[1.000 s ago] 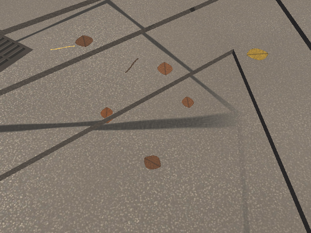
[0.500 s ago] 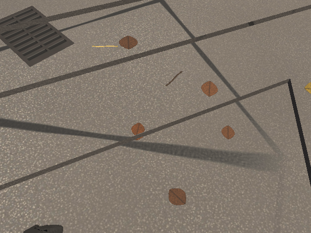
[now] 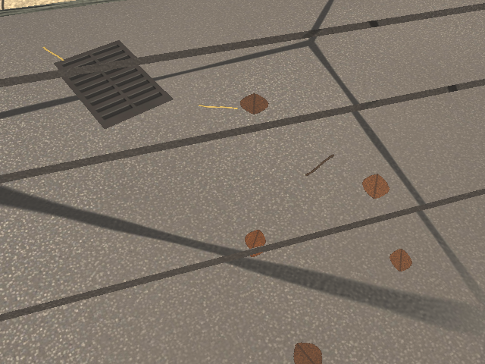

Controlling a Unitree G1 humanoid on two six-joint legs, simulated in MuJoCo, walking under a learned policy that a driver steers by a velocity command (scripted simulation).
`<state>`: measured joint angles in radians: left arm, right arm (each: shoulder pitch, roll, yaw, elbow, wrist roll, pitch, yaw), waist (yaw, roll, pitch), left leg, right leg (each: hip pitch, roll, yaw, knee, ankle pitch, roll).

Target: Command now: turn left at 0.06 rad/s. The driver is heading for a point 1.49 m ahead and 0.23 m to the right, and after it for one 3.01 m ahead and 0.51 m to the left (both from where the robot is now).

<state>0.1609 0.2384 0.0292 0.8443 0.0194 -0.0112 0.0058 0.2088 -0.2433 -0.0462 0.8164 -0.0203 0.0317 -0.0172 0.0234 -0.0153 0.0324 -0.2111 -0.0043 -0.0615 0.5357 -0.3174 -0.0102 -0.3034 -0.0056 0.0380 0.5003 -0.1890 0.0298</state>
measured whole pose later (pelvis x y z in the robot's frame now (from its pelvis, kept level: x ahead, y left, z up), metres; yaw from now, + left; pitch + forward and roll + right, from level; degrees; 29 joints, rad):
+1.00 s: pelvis +0.02 +0.01 +0.00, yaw -1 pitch -2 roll +0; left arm 0.19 0.22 0.03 1.10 0.00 0.02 0.05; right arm 0.28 -0.20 -0.01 1.06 0.00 -0.01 -0.03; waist 0.01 -0.01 0.04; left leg -0.14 -0.02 -0.03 0.50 -0.33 0.01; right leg -0.26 -0.02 0.06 0.50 -0.22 0.04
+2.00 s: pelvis +0.16 -0.03 +0.01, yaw -1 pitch +1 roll +0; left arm 0.50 0.17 0.01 1.09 0.00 -0.08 0.01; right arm 0.13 -0.26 -0.05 0.91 0.03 -0.09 0.01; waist 0.07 0.03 -0.01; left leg -0.64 0.10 0.01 0.84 -0.10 0.03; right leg 0.05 0.04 -0.03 0.19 -0.27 -0.04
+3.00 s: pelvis +0.74 -0.04 +0.01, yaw -1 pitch +1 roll -1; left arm 0.35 0.21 0.04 0.99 0.01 -0.08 -0.03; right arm 0.18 -0.26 -0.05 0.91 0.02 -0.06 -0.01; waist 0.03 0.04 0.00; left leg -0.76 0.14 -0.02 1.32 -0.24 0.03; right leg -0.15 0.06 -0.07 0.31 -0.17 -0.08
